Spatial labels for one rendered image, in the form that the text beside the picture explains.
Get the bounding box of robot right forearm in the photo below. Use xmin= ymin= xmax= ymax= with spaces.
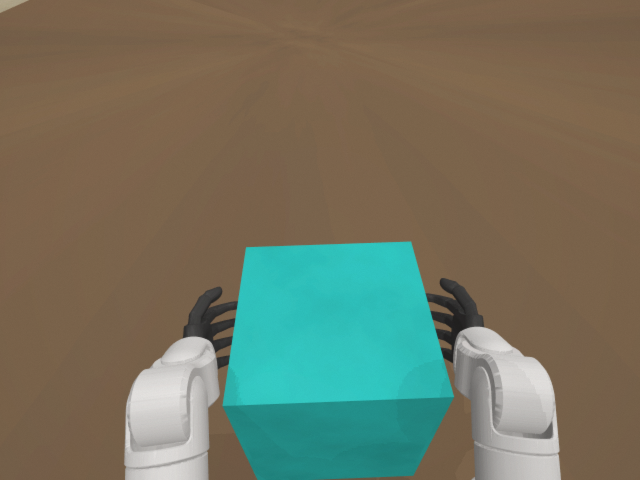
xmin=453 ymin=327 xmax=561 ymax=480

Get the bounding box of carton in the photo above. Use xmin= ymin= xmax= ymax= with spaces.
xmin=223 ymin=242 xmax=454 ymax=480

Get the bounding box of robot right hand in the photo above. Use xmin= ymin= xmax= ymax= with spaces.
xmin=425 ymin=278 xmax=484 ymax=363

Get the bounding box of robot left hand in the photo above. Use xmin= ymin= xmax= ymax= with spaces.
xmin=182 ymin=287 xmax=238 ymax=369

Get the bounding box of robot left forearm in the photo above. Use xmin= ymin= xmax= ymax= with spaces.
xmin=124 ymin=337 xmax=220 ymax=480

